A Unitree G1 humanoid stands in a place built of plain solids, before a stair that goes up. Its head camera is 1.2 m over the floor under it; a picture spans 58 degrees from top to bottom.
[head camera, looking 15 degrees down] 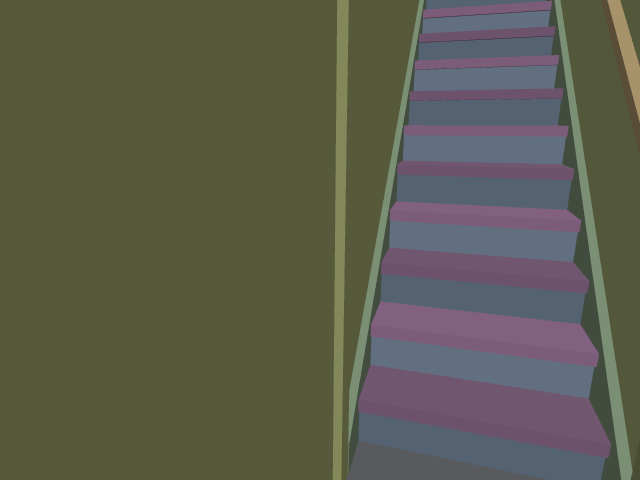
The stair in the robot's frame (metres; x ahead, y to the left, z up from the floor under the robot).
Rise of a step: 0.20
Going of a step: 0.23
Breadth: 0.83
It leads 17 degrees to the right of straight ahead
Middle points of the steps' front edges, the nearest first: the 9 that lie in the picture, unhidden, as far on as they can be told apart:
1.30 -0.54 0.20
1.52 -0.61 0.40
1.74 -0.67 0.60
1.96 -0.74 0.79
2.18 -0.81 0.99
2.40 -0.87 1.19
2.62 -0.94 1.39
2.85 -1.00 1.59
3.07 -1.07 1.79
